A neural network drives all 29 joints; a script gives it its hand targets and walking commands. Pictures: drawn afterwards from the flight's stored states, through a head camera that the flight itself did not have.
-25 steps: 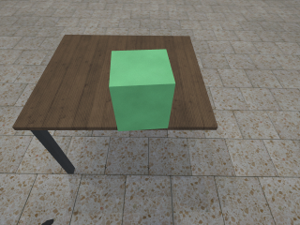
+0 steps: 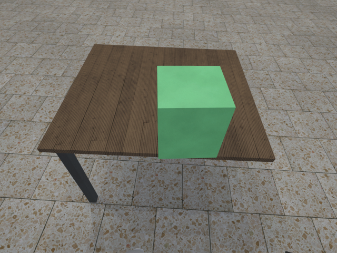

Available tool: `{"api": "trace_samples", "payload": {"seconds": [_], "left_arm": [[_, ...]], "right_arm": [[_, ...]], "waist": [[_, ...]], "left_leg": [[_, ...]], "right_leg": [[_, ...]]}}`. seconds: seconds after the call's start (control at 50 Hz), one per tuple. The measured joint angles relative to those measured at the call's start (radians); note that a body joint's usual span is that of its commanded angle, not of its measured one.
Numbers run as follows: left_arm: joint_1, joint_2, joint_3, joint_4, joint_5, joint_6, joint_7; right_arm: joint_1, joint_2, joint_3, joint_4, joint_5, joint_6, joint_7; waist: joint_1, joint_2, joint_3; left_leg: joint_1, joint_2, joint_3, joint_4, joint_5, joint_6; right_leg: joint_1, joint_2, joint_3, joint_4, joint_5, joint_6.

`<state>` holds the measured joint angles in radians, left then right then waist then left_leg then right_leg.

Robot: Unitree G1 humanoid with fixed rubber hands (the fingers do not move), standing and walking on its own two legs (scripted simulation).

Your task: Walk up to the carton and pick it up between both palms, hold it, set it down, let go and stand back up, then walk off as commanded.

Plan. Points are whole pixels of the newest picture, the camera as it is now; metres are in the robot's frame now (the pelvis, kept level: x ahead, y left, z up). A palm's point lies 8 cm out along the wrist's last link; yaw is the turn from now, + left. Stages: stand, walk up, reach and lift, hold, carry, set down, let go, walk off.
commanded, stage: walk up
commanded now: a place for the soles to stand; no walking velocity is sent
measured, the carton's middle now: (188, 113) +0.56 -0.06 -0.03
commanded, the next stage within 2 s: none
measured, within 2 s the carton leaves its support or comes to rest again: neither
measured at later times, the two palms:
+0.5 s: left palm out of the picture +0.12 +0.25 -0.09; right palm out of the picture +0.13 -0.37 -0.10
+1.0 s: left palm (48, 252) +0.16 +0.29 -0.09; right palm out of the picture +0.15 -0.34 -0.10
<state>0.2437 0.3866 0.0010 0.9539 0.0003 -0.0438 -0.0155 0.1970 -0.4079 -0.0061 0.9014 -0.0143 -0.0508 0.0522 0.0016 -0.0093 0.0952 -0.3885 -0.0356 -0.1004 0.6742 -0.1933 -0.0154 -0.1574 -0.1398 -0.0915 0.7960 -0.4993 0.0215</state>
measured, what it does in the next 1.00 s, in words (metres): walks ahead: right foot, then left foot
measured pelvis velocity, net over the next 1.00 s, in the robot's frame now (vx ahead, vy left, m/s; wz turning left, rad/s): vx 0.10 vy -0.03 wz -0.03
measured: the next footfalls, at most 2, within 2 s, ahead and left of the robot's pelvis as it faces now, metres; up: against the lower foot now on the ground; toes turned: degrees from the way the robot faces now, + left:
right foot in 0.40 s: +0.15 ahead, -0.15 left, +0.00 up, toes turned -6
left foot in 0.96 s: +0.23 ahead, +0.08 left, +0.00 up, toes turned -8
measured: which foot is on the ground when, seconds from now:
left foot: down 0.00-0.42, up 0.44-0.94, down 0.96-1.00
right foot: up 0.00-0.38, down 0.40-1.00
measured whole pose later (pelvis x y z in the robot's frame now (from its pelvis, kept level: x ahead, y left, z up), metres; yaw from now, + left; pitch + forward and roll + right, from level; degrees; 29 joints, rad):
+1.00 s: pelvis +0.10 -0.03 +0.01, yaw -2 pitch -3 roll -1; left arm 0.27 0.40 0.00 0.95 0.00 -0.05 -0.01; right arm 0.24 -0.42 -0.01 0.93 0.00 0.00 0.02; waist 0.00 0.04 0.08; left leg -0.39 -0.05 -0.10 0.63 -0.20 0.00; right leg -0.27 -0.02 -0.07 0.67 -0.35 -0.01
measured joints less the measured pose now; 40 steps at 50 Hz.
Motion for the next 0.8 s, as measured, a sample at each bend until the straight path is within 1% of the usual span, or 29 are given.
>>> {"api": "trace_samples", "payload": {"seconds": [0.04,0.06,0.12,0.2,0.3,0.36,0.4,0.42,0.44,0.46,0.5,0.54,0.62,0.72,0.8], "left_arm": [[0.0,0.003,0.0,-0.001,0.0,0.012,0.0],[0.0,0.006,0.0,-0.001,0.0,0.016,0.0],[-0.001,0.016,0.0,-0.002,0.0,0.017,-0.007],[-0.001,0.027,0.0,-0.002,0.0,0.031,-0.017],[0.0,0.031,0.0,-0.003,0.0,0.039,-0.028],[0.0,0.031,0.0,-0.003,0.0,0.036,-0.03],[0.002,0.032,0.0,-0.004,0.0,0.022,-0.03],[0.006,0.032,0.0,-0.004,0.0,0.01,-0.03],[0.015,0.025,0.0,-0.003,0.0,0.0,-0.027],[0.025,0.018,0.0,-0.002,0.0,-0.006,-0.025],[0.031,0.014,0.0,-0.002,0.0,-0.009,-0.023],[0.031,0.014,0.0,-0.003,0.0,-0.014,-0.017],[0.031,0.014,0.0,-0.003,0.0,-0.034,-0.008],[0.031,0.014,0.0,-0.003,0.0,-0.035,0.004],[0.031,0.014,0.0,-0.003,0.0,-0.034,0.01]], "right_arm": [[0.046,0.019,0.0,0.006,0.0,-0.002,-0.003],[0.068,0.027,0.0,0.012,0.0,-0.002,-0.003],[0.116,0.032,0.0,0.021,0.0,-0.002,-0.005],[0.144,0.027,0.0,0.014,0.0,-0.003,-0.01],[0.158,0.025,0.0,-0.019,0.0,-0.004,-0.013],[0.154,0.021,0.0,-0.039,0.0,-0.004,-0.013],[0.144,0.016,0.0,-0.05,0.0,-0.004,-0.013],[0.131,0.011,0.0,-0.053,0.0,-0.001,-0.013],[0.109,0.006,-0.001,-0.049,0.002,0.004,-0.016],[0.088,0.006,-0.001,-0.044,0.005,0.009,-0.022],[0.075,0.01,0.0,-0.052,0.009,0.012,-0.03],[0.067,0.006,0.0,-0.054,0.013,0.013,-0.031],[0.056,-0.013,0.0,-0.037,0.017,0.018,-0.031],[0.048,-0.02,0.0,-0.012,0.017,0.043,-0.031],[0.045,-0.019,0.0,0.006,0.017,0.056,-0.031]], "waist": [[0.0,-0.008,-0.007],[0.0,-0.015,-0.014],[0.001,-0.032,-0.02],[0.002,-0.047,-0.013],[0.002,-0.059,-0.014],[0.003,-0.061,-0.014],[0.004,-0.06,-0.014],[0.003,-0.053,-0.012],[0.004,-0.034,-0.006],[0.004,-0.02,-0.005],[0.004,-0.015,-0.01],[0.003,-0.009,-0.012],[0.002,0.016,-0.012],[0.002,0.052,-0.013],[0.002,0.057,-0.013]], "left_leg": [[0.037,0.0,-0.001,-0.002,-0.039,0.007],[0.059,0.0,0.0,-0.022,-0.045,0.012],[0.108,0.0,0.0,-0.083,-0.036,0.016],[0.132,-0.001,0.001,-0.128,-0.016,0.016],[0.146,-0.001,0.001,-0.144,-0.034,0.016],[0.144,-0.001,0.002,-0.145,-0.049,0.016],[0.132,0.0,0.002,-0.125,-0.067,0.016],[0.117,0.006,0.002,-0.086,-0.087,0.016],[0.097,0.018,-0.002,-0.017,-0.114,0.016],[0.071,0.016,-0.002,0.07,-0.15,0.016],[0.017,-0.016,-0.001,0.214,-0.196,0.016],[-0.02,-0.027,-0.003,0.289,-0.2,0.016],[-0.054,-0.027,-0.004,0.302,-0.167,0.016],[-0.061,-0.027,-0.004,0.298,-0.146,0.016],[-0.061,-0.027,-0.004,0.249,-0.147,0.016]], "right_leg": [[-0.047,0.049,0.025,0.144,-0.044,-0.016],[-0.07,0.07,0.026,0.185,-0.046,-0.022],[-0.131,0.107,0.027,0.204,-0.017,-0.032],[-0.2,0.097,0.029,0.204,0.054,-0.032],[-0.211,0.064,0.029,0.156,0.057,-0.032],[-0.21,0.051,0.03,0.06,0.056,-0.032],[-0.194,0.05,0.031,-0.074,0.069,-0.035],[-0.186,0.059,0.029,-0.117,0.168,-0.038],[-0.184,0.078,0.025,-0.115,0.225,-0.045],[-0.178,0.092,0.026,-0.111,0.227,-0.053],[-0.161,0.092,0.027,-0.113,0.195,-0.066],[-0.142,0.089,0.026,-0.121,0.176,-0.072],[-0.119,0.094,0.025,-0.137,0.168,-0.073],[-0.112,0.122,0.025,-0.137,0.158,-0.079],[-0.112,0.135,0.025,-0.137,0.156,-0.079]]}}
